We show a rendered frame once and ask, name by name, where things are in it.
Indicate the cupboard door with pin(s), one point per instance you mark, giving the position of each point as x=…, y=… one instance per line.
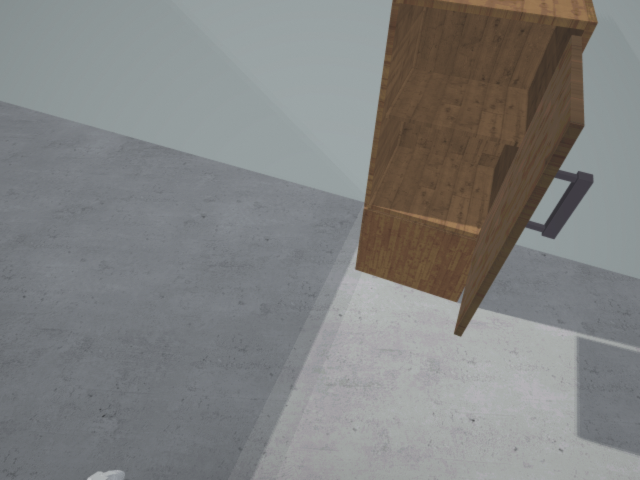
x=556, y=125

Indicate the handle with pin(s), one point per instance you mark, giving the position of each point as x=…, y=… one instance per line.
x=580, y=184

